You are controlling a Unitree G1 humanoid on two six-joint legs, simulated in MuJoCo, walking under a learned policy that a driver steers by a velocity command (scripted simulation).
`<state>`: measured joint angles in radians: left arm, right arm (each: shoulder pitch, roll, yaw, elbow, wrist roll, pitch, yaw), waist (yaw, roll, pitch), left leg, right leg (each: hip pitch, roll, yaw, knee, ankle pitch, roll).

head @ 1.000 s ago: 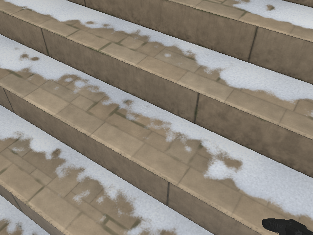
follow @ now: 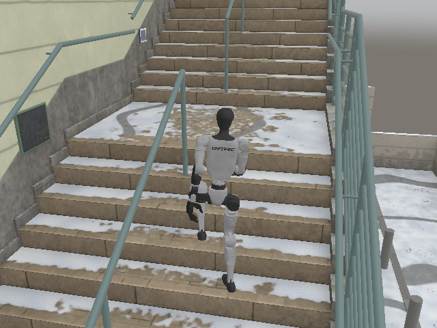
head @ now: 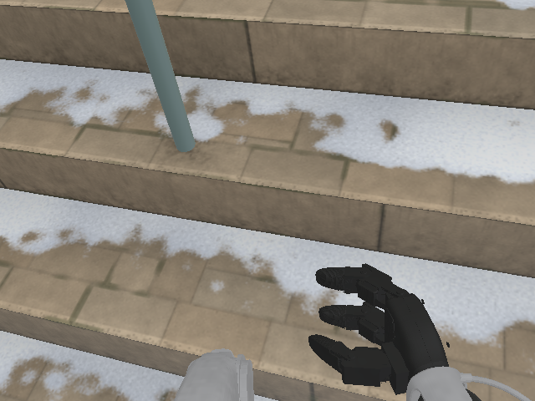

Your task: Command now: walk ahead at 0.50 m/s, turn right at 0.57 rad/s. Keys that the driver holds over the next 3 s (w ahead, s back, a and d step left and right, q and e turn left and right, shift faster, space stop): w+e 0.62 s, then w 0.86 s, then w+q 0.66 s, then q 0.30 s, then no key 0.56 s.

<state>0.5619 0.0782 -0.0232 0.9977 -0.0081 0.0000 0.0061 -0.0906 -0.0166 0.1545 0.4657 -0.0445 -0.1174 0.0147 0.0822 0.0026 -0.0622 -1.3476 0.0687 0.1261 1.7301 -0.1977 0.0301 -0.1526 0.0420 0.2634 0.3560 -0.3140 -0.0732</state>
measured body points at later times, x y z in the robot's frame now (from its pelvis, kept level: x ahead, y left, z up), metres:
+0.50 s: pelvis +0.26 -0.04 +0.14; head +0.28 -0.04 +0.59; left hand +0.54 +0.00 +0.09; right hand +0.14 -0.22 +0.00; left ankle +0.20 +0.12 -0.58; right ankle +0.35 -0.21 -0.30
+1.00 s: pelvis +0.53 -0.22 +0.32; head +0.51 -0.25 +0.77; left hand +0.54 -0.03 +0.18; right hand +0.69 -0.42 +0.25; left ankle +0.71 -0.14 -0.09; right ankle +0.43 -0.24 -0.42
